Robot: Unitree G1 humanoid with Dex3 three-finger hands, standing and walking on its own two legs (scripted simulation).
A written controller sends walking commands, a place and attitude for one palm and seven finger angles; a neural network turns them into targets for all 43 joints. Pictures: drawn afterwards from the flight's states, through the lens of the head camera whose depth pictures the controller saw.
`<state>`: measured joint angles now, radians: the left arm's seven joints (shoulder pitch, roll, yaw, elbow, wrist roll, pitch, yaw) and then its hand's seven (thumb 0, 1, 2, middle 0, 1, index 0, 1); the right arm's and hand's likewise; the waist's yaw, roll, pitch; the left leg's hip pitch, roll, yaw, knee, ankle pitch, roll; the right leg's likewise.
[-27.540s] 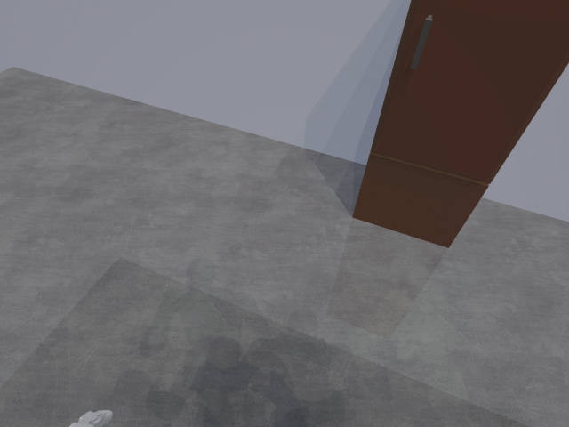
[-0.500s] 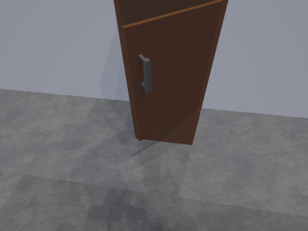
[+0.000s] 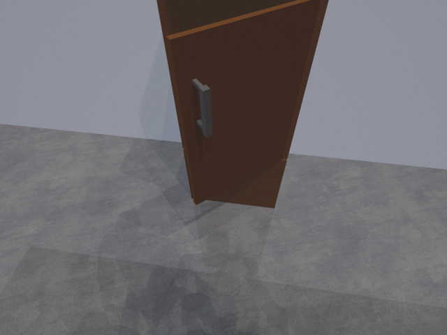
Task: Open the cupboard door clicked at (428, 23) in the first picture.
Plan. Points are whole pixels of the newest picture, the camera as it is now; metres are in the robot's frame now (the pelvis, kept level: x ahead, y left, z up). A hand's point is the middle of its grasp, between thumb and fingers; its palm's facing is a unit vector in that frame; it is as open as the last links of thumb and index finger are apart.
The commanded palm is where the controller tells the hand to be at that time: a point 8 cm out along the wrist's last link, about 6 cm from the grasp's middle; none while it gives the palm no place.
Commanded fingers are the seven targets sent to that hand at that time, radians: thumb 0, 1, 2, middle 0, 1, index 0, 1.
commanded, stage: look to check the result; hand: left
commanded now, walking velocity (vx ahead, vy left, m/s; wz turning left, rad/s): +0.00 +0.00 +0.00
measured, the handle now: (202, 108) +0.58 +0.08 +0.07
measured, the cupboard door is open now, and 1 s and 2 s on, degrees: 42 42 42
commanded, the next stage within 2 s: walk to a spot facing it in 0.28 s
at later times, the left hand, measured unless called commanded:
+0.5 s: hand out of the picture +0.06 +0.20 -0.17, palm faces -0.01 -0.96 -0.27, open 7.4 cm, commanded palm none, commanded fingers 0.00 0.90 0.90 -0.20 -0.30 -0.20 -0.30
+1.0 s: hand out of the picture +0.11 +0.16 -0.18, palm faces -0.18 -0.94 -0.29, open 7.4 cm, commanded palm none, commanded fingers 0.00 0.90 0.90 -0.20 -0.30 -0.20 -0.30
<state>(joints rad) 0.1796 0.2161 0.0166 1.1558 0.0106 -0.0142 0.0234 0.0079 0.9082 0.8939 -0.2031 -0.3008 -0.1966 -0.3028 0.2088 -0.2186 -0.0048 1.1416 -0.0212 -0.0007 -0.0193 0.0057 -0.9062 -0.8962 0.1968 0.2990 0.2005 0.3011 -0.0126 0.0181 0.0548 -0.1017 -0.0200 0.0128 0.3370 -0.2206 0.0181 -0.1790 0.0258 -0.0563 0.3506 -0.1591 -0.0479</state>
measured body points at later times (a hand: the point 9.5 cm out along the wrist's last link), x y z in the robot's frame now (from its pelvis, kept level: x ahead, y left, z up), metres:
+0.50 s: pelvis +0.01 -0.01 +0.00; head +0.03 -0.02 +0.45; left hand +0.06 +0.25 -0.15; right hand +0.03 -0.26 -0.16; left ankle -0.02 +0.11 -0.75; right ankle +0.02 -0.09 -0.75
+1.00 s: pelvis -0.01 -0.04 -0.02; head +0.04 -0.07 +0.42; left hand +0.12 +0.21 -0.16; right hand -0.03 -0.30 -0.19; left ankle -0.04 +0.11 -0.70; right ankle -0.02 -0.14 -0.75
